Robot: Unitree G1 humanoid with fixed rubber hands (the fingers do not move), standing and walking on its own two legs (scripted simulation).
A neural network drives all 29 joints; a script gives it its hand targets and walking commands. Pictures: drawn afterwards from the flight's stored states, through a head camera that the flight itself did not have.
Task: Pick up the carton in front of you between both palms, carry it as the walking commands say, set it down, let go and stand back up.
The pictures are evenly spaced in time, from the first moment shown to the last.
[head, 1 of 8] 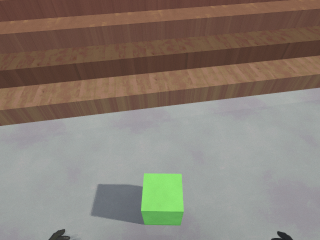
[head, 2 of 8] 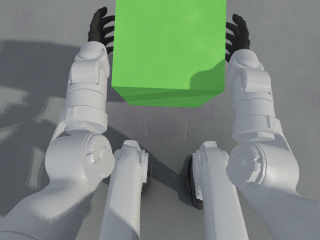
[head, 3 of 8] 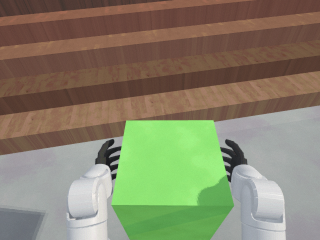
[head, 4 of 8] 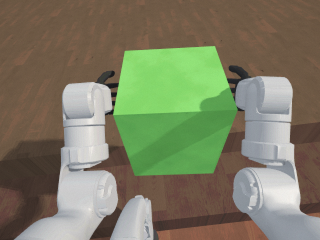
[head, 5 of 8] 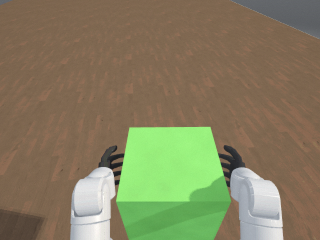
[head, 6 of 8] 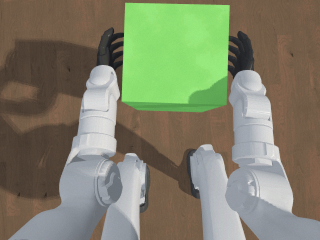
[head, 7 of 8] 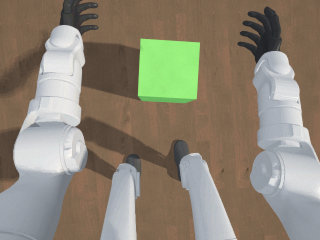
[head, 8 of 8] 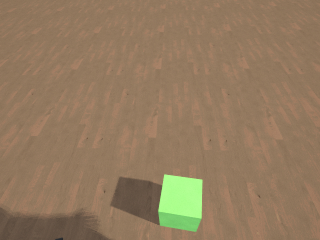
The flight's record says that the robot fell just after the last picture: no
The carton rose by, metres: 1.81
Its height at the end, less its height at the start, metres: +1.05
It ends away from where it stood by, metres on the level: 3.76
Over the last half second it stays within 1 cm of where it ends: yes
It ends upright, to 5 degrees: yes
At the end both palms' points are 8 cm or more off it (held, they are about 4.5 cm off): yes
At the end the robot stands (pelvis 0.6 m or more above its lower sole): yes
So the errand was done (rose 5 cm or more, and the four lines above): yes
